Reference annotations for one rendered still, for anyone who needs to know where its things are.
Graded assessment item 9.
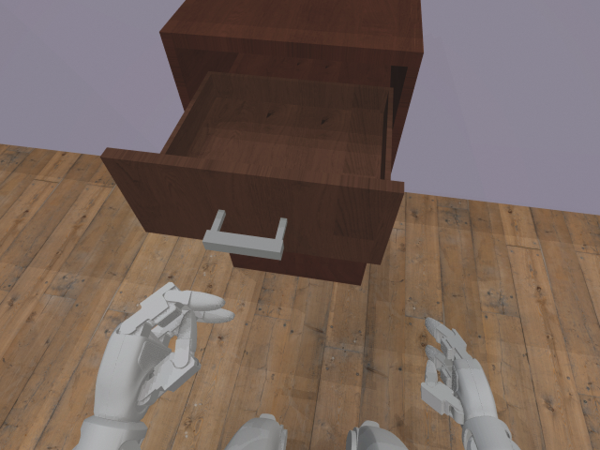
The robot right forearm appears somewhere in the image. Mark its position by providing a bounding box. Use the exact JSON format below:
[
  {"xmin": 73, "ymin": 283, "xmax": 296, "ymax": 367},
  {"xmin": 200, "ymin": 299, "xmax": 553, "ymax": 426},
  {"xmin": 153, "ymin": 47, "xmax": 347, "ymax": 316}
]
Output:
[{"xmin": 462, "ymin": 416, "xmax": 520, "ymax": 450}]

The drawer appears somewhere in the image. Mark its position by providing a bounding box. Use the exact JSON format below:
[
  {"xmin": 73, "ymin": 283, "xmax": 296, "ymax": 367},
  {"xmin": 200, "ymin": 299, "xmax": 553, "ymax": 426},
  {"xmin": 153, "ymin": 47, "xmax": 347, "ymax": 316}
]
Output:
[{"xmin": 100, "ymin": 71, "xmax": 404, "ymax": 265}]

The cabinet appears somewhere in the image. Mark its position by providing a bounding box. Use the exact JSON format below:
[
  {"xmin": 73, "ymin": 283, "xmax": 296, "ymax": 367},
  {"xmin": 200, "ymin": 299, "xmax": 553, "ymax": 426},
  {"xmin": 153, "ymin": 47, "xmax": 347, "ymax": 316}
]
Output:
[{"xmin": 159, "ymin": 0, "xmax": 424, "ymax": 286}]

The handle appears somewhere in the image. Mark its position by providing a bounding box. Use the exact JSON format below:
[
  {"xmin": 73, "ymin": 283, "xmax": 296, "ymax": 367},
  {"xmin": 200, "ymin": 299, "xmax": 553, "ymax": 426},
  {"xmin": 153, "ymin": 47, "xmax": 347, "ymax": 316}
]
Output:
[{"xmin": 202, "ymin": 209, "xmax": 287, "ymax": 261}]

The robot right shin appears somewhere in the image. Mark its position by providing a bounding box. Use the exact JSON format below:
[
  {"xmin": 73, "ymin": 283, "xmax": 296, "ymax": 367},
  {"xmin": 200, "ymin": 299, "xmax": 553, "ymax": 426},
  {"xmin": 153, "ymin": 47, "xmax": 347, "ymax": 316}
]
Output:
[{"xmin": 361, "ymin": 420, "xmax": 380, "ymax": 428}]

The robot right thigh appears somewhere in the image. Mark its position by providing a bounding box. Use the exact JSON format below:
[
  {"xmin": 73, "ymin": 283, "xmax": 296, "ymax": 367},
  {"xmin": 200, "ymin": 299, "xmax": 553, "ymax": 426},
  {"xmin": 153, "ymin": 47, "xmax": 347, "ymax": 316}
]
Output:
[{"xmin": 346, "ymin": 426, "xmax": 408, "ymax": 450}]

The right robot hand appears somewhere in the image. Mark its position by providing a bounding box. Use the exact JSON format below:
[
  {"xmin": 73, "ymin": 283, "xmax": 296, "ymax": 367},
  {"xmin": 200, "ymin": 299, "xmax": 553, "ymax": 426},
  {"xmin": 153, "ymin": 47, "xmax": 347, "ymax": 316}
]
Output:
[{"xmin": 421, "ymin": 317, "xmax": 498, "ymax": 428}]

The left robot hand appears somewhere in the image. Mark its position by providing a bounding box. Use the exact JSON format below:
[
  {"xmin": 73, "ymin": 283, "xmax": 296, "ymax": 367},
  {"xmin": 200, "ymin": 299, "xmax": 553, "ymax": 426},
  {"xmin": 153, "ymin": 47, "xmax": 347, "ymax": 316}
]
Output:
[{"xmin": 94, "ymin": 282, "xmax": 235, "ymax": 422}]

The robot left forearm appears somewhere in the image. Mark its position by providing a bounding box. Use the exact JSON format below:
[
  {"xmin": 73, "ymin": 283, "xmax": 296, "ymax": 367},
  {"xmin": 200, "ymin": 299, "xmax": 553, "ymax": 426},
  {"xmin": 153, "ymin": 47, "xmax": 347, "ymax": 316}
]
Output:
[{"xmin": 72, "ymin": 415, "xmax": 148, "ymax": 450}]

